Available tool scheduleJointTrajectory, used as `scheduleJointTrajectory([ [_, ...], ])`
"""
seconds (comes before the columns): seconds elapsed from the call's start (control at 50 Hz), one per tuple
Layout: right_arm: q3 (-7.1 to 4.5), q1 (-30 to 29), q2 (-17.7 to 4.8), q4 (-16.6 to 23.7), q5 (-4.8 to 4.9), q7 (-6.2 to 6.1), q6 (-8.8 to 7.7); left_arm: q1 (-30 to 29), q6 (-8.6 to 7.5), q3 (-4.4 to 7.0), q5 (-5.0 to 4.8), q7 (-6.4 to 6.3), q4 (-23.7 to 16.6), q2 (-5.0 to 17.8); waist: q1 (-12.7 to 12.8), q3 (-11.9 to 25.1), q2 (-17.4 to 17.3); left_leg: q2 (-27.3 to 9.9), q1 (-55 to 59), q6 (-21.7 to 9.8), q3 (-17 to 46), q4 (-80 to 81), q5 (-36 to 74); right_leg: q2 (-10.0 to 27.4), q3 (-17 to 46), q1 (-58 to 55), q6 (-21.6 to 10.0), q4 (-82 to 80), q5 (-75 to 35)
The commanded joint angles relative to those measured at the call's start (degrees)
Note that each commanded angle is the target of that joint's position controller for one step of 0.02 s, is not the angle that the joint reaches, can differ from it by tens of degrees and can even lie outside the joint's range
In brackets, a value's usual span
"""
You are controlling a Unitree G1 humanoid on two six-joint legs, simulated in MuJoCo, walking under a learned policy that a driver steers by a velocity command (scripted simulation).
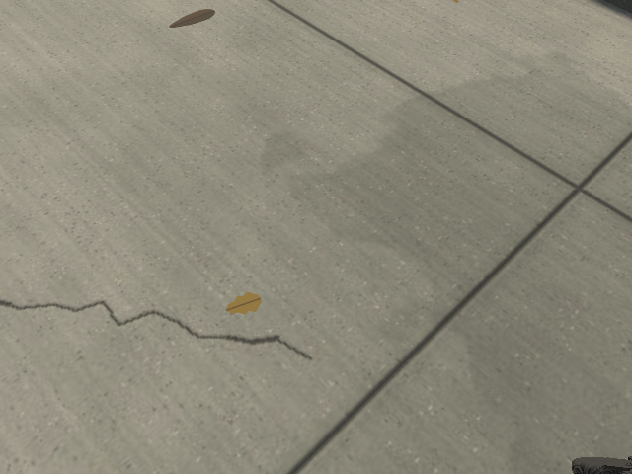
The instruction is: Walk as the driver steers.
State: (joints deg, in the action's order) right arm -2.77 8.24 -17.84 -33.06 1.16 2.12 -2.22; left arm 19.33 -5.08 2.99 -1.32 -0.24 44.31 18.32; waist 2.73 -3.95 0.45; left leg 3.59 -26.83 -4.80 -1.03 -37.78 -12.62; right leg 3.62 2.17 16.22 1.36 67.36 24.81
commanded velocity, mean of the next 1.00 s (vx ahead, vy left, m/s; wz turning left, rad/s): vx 0.49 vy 0.00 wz -0.30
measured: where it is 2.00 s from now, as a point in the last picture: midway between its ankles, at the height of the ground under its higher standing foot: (457, 242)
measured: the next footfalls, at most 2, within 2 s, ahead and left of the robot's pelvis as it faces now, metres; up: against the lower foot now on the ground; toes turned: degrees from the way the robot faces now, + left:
right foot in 0.46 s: +0.44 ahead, -0.13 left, +0.00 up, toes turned -6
left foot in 0.92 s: +0.75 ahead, +0.04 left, +0.00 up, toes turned -24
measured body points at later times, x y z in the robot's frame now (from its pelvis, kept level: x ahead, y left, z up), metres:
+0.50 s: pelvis +0.30 -0.03 +0.00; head +0.34 -0.03 +0.45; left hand +0.53 +0.19 -0.08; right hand +0.30 -0.33 -0.12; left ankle +0.10 +0.08 -0.68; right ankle +0.40 -0.12 -0.72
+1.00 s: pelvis +0.60 -0.02 +0.01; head +0.62 -0.02 +0.46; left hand +0.77 +0.22 -0.11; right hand +0.67 -0.33 -0.06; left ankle +0.71 +0.06 -0.72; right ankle +0.43 -0.11 -0.64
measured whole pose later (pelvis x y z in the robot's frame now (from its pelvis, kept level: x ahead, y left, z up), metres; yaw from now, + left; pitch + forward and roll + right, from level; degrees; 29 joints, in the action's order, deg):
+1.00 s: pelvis +0.60 -0.02 +0.01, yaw -23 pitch +2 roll +0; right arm -2.0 8.5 -16.3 -37.4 -0.4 0.7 -6.0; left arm 20.6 -1.5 3.4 -1.8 -0.5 40.4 18.1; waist 2.1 -0.5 1.7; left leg 1.1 -23.7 -0.7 0.6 -32.6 -10.7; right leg -3.5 8.4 18.7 -0.8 62.7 27.0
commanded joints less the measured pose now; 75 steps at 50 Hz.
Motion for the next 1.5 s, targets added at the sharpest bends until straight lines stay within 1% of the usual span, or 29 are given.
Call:
scheduleJointTrajectory([
  [0.02, -2.69, 6.3, -8.3, 1.9, -1.15, -0.34, -1.65, -3.5, -2.68, 1.52, 0.95, -0.44, -7.4, 7.7, -3.3, 6.7, -3.0, -15.7, 22.2, -11.0, 29.5, 23.4, -5.2, 3.5, 3.9, 24.3, -1.5, 1.7, -7.6],
  [0.12, -1.69, 5.1, -6.1, -1.1, -1.34, -0.91, -3.25, -2.5, 0.34, 0.79, 1.69, -0.01, -4.7, 4.7, -1.5, 4.2, -4.0, -13.2, 13.3, -10.9, 15.2, 28.1, 11.9, 4.9, 1.1, 20.0, 1.1, -7.0, -17.2],
  [0.24, -1.61, 9.0, -7.4, -5.4, -1.28, -1.77, -3.52, -13.6, -0.54, -0.46, 0.54, 1.33, -7.1, 1.9, -6.5, 0.1, -3.1, -12.0, 16.9, -6.6, 6.2, 30.8, 11.2, 2.7, -0.9, 20.2, 0.1, -27.5, -36.4],
  [0.34, -2.05, 12.7, -8.2, -9.0, -1.05, -1.86, -2.47, -19.7, -0.91, -0.84, -0.01, 3.45, -10.2, 1.4, -8.8, -2.2, -1.5, -16.1, 29.5, -6.3, 3.8, 28.1, 17.2, 0.3, -0.5, 25.9, -2.7, -35.0, -31.2],
  [0.44, -2.50, 11.4, -10.5, -8.9, -1.31, -3.29, -0.15, -10.9, -0.54, 1.17, 0.56, 4.21, -10.5, 5.4, -2.3, 7.7, -5.6, -15.6, 35.7, -3.0, -0.4, 8.0, 60.0, -7.3, -7.4, 11.0, -7.8, -35.7, -17.1],
  [0.46, -2.24, 10.4, -10.4, -8.3, -1.30, -3.79, 0.12, -2.4, -0.40, 2.65, 0.36, 3.58, -9.1, 8.3, 2.6, 12.6, -4.7, -14.0, 29.1, -1.1, -2.4, -4.1, 59.0, -7.2, -5.5, -3.0, -10.3, -38.3, -21.5],
  [0.48, -0.82, 14.1, -6.8, -5.7, -2.34, -3.82, -1.04, 6.0, 0.13, 4.55, 0.98, 2.71, -8.4, 14.8, 3.7, 21.6, 4.1, -9.3, 7.7, 2.7, -4.1, -25.8, 38.1, 6.6, 15.6, -27.8, -18.5, -36.1, -23.7],
  [0.5, 0.84, 16.1, -2.7, -6.0, -2.94, -2.79, -2.68, 6.8, 0.19, 4.17, -0.21, 2.50, -8.2, 13.1, 2.1, 28.5, 13.1, 2.6, -9.6, 6.0, 2.5, -42.4, -17.0, 16.5, 42.6, -41.6, -26.9, -44.0, -18.9],
  [0.52, -0.35, 11.6, -8.0, -4.7, -0.80, -1.56, -4.43, 7.0, 0.57, 2.93, -0.08, 2.13, -8.1, 8.8, 4.7, 25.7, 7.3, -1.3, -16.7, 4.9, 9.7, -45.4, -16.1, 14.8, 39.9, -41.3, -23.8, -46.9, -12.0],
  [0.54, -0.15, 6.2, -8.1, -2.5, 0.83, -1.07, -5.40, 4.1, 0.82, 2.60, 0.29, 1.78, -8.7, 7.7, 4.3, 18.0, 3.9, -4.3, -18.9, 4.3, 9.0, -42.6, -12.5, 12.8, 31.9, -34.0, -21.3, -48.0, -11.7],
  [0.56, 0.14, 3.8, -7.2, -1.6, -0.05, -1.09, -5.90, 0.4, 1.02, 2.41, 0.49, 1.65, -9.2, 7.3, 1.8, 10.9, -1.5, -6.2, -18.2, 4.1, 7.7, -36.0, -9.7, 10.5, 26.7, -23.9, -19.8, -49.9, -16.6],
  [0.6, -0.38, 4.6, -7.2, -1.7, -1.84, -1.43, -5.12, -4.1, 1.09, 1.79, 1.29, 1.27, -10.7, 5.8, -2.2, 6.1, -0.5, -8.3, -11.8, 5.3, 6.9, -29.1, -7.0, 7.1, 21.5, -11.9, -19.2, -52.9, -25.3],
  [0.66, 0.29, 6.7, -5.1, -2.3, -2.29, -1.86, -3.68, -5.6, 0.98, 2.20, 0.87, 0.58, -10.2, 7.0, -4.2, 4.4, 1.6, -8.5, -7.9, 8.6, 4.6, -20.2, -5.2, 4.9, 16.1, -2.6, -19.6, -54.9, -31.4],
  [0.74, 1.43, -2.5, -2.6, -0.6, -2.18, -1.78, -3.82, -3.4, 1.63, 2.98, 0.14, -0.40, -8.6, 8.9, -0.6, 3.6, 3.3, -5.2, -0.7, 10.1, 3.0, -1.4, 13.0, -0.1, 10.8, 3.7, -15.2, -53.8, -25.1],
  [0.82, 0.22, -5.6, -5.2, 0.2, -0.75, -1.32, -4.50, 0.1, 2.41, 3.18, -0.56, -0.69, -7.1, 8.8, 0.3, 4.8, 5.0, -4.0, 3.0, 8.9, 6.2, 7.0, 16.0, 2.2, 17.2, -1.5, -12.4, -49.4, -16.2],
  [0.9, -2.22, 3.7, -8.3, -1.6, -0.94, -1.74, -5.22, -0.5, 2.77, 2.31, 0.19, -0.44, -7.4, 5.3, -5.5, 8.1, 5.9, -6.0, 16.7, 3.9, 6.4, 10.7, 8.0, 0.4, 19.2, -2.2, -8.2, -36.6, -14.9],
  [0.92, -3.10, 11.1, -11.3, -2.0, -1.80, -2.20, -5.26, 0.9, 2.61, 0.82, 1.09, -0.11, -8.3, 0.9, -8.1, 15.5, -1.7, -15.9, 29.4, 0.4, 16.1, 11.4, 2.3, -3.7, 14.2, 3.3, -6.0, -20.4, -6.2],
  [0.94, -4.34, 14.7, -16.2, -3.9, -2.51, -1.85, -4.29, 8.0, 1.97, -0.14, -0.62, 0.02, -10.6, -1.5, -4.5, 20.7, -21.4, -27.6, 43.3, -8.6, 44.0, 18.8, -13.7, -9.7, 6.8, 22.1, -3.1, -2.0, 10.8],
  [0.96, -3.50, 13.5, -11.2, -3.3, -1.47, -1.49, -4.11, 7.2, 2.09, 1.00, -1.38, -0.27, -9.0, 4.6, -5.9, 16.7, -15.0, -27.7, 40.7, -8.4, 48.6, 21.8, -26.1, -5.4, 8.2, 28.8, -2.0, 6.0, 7.2],
  [0.98, -2.66, 11.4, -8.0, -2.9, -1.17, -1.72, -3.88, 1.6, 2.46, 1.92, -0.94, -0.33, -9.4, 7.5, -7.3, 10.5, -9.5, -25.2, 35.2, -6.1, 38.9, 21.9, -23.0, -3.5, 7.2, 30.1, -1.7, 7.9, 1.8],
  [1.0, -2.14, 8.9, -6.7, -2.8, -1.64, -1.77, -3.68, -1.4, 2.78, 2.02, -0.20, -0.49, -9.8, 7.2, -6.7, 7.4, -5.7, -22.6, 29.6, -4.8, 30.6, 21.8, -13.6, -1.7, 5.8, 28.2, -1.4, 6.9, -2.3],
  [1.06, -1.49, 6.6, -4.1, -4.3, -2.05, -2.16, -3.87, -3.0, 3.31, 2.10, -0.30, 0.19, -10.7, 4.7, -4.7, 3.7, -8.2, -17.8, 21.6, -4.1, 16.8, 25.2, 0.7, 1.6, 4.7, 23.6, -1.1, 1.4, -7.6],
  [1.34, -3.38, 10.4, -10.0, -11.8, -0.14, -2.58, -2.21, -19.6, 2.96, 0.55, -0.22, 3.70, -15.9, 0.3, -7.9, -1.3, -3.8, -19.3, 29.9, -3.1, -5.6, 26.5, 23.1, 0.4, -3.8, 22.1, -3.4, -29.8, -22.6],
  [1.38, -3.71, 11.2, -11.2, -12.5, 0.54, -2.71, -1.60, -18.7, 3.07, 1.15, 0.20, 3.87, -16.5, 1.3, -6.1, 0.7, -4.9, -19.8, 31.4, -2.5, -7.0, 21.1, 40.1, -2.7, -6.1, 16.1, -5.8, -31.5, -16.9],
  [1.42, -3.52, 11.3, -11.9, -13.5, 0.98, -2.75, -1.07, -8.2, 3.26, 3.08, 0.53, 3.22, -14.1, 4.3, 1.2, 7.1, -4.6, -18.9, 29.2, -1.5, -8.4, 7.5, 52.7, -6.6, -7.1, -0.6, -9.3, -36.2, -16.8],
  [1.44, -2.64, 11.0, -10.3, -13.4, 0.57, -2.83, -1.29, 0.9, 3.61, 4.62, 0.48, 2.19, -11.6, 7.3, 6.0, 11.4, -3.1, -16.9, 19.5, 0.1, -9.4, -4.5, 44.9, -5.3, -3.8, -16.4, -11.0, -37.6, -20.4],
  [1.46, 0.00, 15.7, -2.7, -10.9, -1.84, -1.98, -2.12, 5.9, 3.64, 5.64, 1.07, 1.10, -10.5, 14.2, 3.0, 19.5, 11.3, -9.1, -5.0, 3.4, -8.9, -28.0, -1.7, 12.3, 21.8, -40.6, -18.7, -36.3, -21.3],
  [1.48, 0.18, 15.6, -4.6, -12.1, -0.13, -1.34, -3.46, 7.1, 3.08, 4.63, 1.04, 1.16, -11.5, 11.6, 4.6, 30.2, 10.1, -3.2, -11.6, 4.0, 3.5, -40.6, -22.1, 21.4, 42.5, -43.1, -25.0, -46.1, -14.3],
  [1.5, -1.61, 8.5, -9.7, -10.3, 2.38, -1.03, -3.94, 4.3, 2.40, 3.53, 1.50, 1.57, -10.8, 8.5, 5.9, 21.2, 4.4, -6.0, -15.8, 3.4, 7.0, -42.2, -18.4, 18.9, 32.6, -35.6, -21.2, -48.1, -14.9],
])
